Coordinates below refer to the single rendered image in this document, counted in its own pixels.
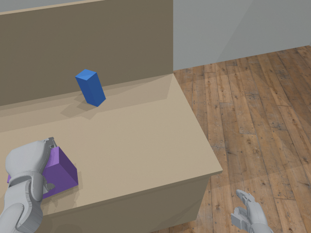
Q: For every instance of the robot left hand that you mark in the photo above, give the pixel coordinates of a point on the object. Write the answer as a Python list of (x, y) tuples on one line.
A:
[(31, 157)]

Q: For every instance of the table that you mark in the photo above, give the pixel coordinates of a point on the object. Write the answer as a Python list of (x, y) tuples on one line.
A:
[(143, 161)]

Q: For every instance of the right robot forearm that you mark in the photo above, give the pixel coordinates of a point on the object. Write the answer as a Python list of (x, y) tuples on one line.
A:
[(260, 228)]

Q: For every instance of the sponge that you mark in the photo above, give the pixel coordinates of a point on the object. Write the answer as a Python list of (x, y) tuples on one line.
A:
[(59, 171)]

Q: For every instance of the left robot forearm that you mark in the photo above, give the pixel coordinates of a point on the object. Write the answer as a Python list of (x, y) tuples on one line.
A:
[(22, 212)]

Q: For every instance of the robot right hand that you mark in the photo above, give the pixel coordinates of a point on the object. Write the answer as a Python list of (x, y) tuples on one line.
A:
[(243, 218)]

